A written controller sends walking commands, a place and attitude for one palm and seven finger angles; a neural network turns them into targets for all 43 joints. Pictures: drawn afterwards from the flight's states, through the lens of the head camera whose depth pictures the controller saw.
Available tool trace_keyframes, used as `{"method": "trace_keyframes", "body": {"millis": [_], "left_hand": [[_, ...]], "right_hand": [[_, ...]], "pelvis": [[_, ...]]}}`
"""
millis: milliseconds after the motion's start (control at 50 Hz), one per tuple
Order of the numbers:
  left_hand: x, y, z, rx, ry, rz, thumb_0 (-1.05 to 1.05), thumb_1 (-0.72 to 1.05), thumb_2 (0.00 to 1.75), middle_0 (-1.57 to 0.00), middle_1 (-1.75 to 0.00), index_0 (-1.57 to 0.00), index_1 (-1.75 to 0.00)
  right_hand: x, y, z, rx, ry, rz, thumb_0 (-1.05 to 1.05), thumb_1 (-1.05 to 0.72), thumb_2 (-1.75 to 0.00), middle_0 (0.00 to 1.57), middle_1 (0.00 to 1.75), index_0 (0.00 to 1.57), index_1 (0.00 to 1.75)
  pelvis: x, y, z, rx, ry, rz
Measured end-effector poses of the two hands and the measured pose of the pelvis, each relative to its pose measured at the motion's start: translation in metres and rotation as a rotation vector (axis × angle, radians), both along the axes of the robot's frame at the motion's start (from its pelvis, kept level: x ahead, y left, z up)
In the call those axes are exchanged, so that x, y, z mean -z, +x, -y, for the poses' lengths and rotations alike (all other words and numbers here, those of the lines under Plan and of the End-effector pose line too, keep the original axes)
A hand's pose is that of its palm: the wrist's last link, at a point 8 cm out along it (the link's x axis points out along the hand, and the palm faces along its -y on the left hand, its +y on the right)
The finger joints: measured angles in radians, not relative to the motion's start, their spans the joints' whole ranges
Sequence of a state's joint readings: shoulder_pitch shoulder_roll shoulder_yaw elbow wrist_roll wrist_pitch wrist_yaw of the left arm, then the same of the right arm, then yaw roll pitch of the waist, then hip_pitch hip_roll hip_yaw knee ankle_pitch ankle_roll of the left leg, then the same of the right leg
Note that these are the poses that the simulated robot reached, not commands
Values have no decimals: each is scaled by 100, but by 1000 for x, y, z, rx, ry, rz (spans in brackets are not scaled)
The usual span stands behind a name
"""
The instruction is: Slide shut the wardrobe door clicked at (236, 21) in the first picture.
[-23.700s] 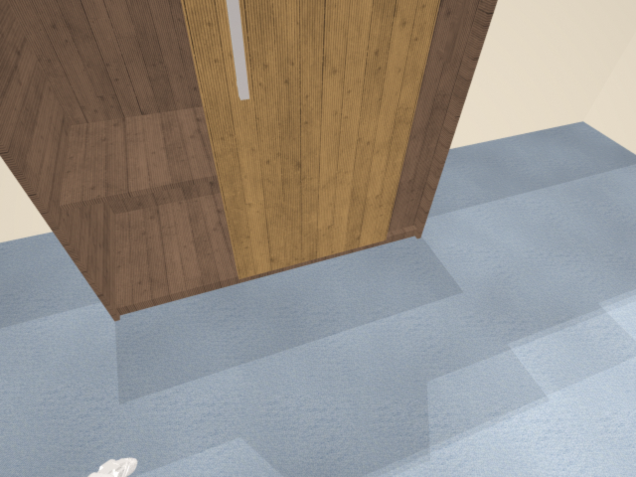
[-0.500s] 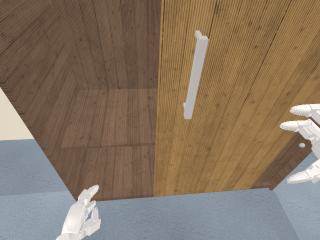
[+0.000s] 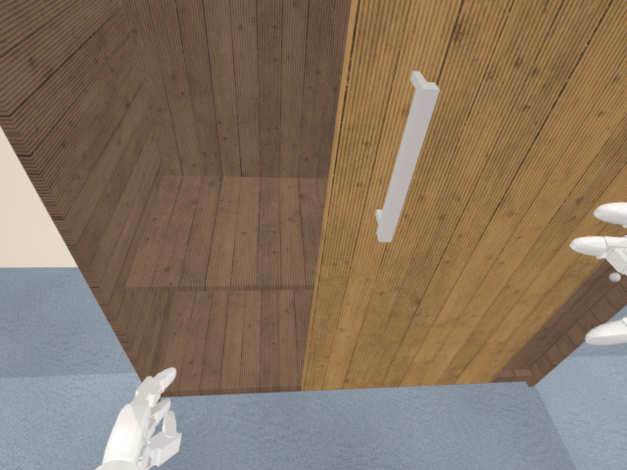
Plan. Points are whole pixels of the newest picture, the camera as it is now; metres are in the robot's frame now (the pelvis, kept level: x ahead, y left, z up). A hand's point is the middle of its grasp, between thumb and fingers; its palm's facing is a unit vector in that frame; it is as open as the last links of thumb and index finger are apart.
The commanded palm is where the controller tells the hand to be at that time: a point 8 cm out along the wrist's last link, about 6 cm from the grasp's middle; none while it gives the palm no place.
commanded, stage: raise the hand with hooked fingers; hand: right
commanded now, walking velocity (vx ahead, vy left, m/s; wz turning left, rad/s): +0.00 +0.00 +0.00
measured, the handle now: (399, 165) +0.51 -0.11 +0.16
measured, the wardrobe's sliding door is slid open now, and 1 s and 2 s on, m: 0.44 0.44 0.44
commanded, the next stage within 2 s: move the hooked fingers beside the handle in 0.02 s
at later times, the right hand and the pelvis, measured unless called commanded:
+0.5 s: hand (552, 266) +0.31 -0.25 +0.18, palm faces -0.07 +0.99 -0.10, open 14.0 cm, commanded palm +0.29 -0.30 +0.19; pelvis +0.00 +0.00 +0.00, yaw +0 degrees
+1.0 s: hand (511, 225) +0.37 -0.23 +0.17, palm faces -0.05 +1.00 -0.05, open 14.0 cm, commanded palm +0.35 -0.27 +0.18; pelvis +0.01 -0.01 +0.00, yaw +1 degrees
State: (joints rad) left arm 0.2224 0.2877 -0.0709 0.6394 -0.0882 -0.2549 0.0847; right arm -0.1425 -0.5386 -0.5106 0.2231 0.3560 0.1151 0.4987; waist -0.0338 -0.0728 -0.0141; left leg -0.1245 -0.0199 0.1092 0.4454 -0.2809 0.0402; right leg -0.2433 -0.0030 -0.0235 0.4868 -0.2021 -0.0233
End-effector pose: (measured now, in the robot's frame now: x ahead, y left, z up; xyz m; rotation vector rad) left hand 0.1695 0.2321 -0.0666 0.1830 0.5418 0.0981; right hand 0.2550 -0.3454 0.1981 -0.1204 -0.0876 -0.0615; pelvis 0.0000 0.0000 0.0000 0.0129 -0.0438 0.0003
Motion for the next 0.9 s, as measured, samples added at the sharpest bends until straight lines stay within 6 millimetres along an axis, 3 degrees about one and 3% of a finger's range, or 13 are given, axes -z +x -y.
{"method": "trace_keyframes", "body": {"millis": [80, 160, 260, 340, 420, 520, 600, 680, 900], "left_hand": [[4, 3, -3, 4, -9, -7, 1, 90, 90, -20, -30, -21, -30], [2, 6, -4, 6, -3, 4, 1, 90, 90, -20, -30, -21, -30], [-2, 8, -5, 4, 0, 18, 1, 90, 90, -20, -30, -21, -30], [0, 7, -8, 0, -2, 8, 1, 90, 90, -20, -30, -21, -30], [5, 4, -11, -5, 9, -18, 1, 90, 90, -20, -30, -21, -30], [6, -2, -9, -17, 19, -33, 1, 90, 90, -20, -30, -21, -30], [6, -7, -7, -35, 9, -40, 1, 90, 90, -20, -30, -21, -30], [8, -13, -7, -51, -4, -55, 1, 90, 90, -20, -30, -21, -30], [13, -15, 0, -50, 17, -102, 1, 90, 90, -20, -30, -21, -30]], "right_hand": [[21, 4, -13, -52, -9, -119, -1, 50, -30, 30, 120, 30, 120], [17, 1, -34, -114, -25, -33, -2, 49, -30, 30, 120, 30, 120], [-1, 2, -21, -52, 11, 87, -2, 49, -29, 30, 120, 30, 120], [9, 12, -8, -11, 30, -18, -2, 50, -29, 30, 120, 30, 120], [25, 22, -22, -68, 9, -103, -2, 50, -29, 30, 120, 30, 120], [14, 37, -46, -141, 22, 24, -2, 50, -29, 30, 120, 30, 120], [7, 53, -38, -99, 56, 46, -2, 50, -29, 30, 120, 30, 120], [17, 64, -30, -66, 46, -54, -2, 49, -30, 30, 120, 30, 120], [19, 81, -56, -119, 76, 4, -2, 50, -29, 30, 120, 30, 120]], "pelvis": [[1, -2, -1, -1, 0, -15], [1, 2, -3, -7, -3, -15], [1, 6, -8, -4, -3, -5], [2, 3, -8, 0, -1, -9], [2, 0, -5, 4, 0, -19], [2, 2, -3, 0, -2, -21], [1, 4, -2, -8, -4, -23], [1, 5, 1, -15, -4, -32], [1, 6, 9, -9, -3, -31]]}}
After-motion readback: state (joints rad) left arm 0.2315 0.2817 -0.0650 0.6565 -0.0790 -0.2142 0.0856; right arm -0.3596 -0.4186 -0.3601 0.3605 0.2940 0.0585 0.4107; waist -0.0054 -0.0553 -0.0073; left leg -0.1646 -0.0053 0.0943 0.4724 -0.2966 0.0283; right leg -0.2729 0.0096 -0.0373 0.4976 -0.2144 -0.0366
